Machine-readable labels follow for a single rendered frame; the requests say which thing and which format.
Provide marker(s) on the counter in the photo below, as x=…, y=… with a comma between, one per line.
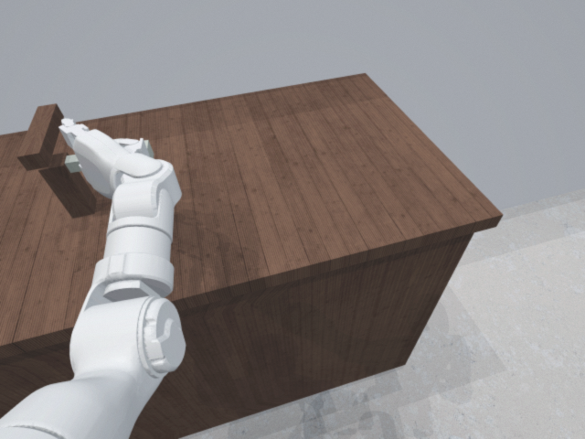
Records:
x=317, y=230

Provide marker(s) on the left robot hand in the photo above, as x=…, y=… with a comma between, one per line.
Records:
x=98, y=153

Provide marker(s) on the robot left upper arm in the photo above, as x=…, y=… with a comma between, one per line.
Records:
x=120, y=353

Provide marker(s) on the left robot forearm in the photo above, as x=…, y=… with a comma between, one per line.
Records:
x=136, y=261

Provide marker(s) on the tap lever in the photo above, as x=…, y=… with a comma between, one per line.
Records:
x=72, y=162

